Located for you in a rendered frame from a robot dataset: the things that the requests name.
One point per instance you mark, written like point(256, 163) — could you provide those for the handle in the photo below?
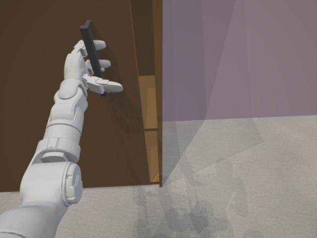
point(91, 50)

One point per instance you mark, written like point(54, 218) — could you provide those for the left robot hand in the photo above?
point(75, 67)

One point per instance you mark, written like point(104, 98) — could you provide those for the left robot forearm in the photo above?
point(64, 127)

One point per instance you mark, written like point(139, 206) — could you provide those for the wardrobe door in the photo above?
point(35, 38)

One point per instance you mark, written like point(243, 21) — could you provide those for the robot left upper arm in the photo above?
point(48, 190)

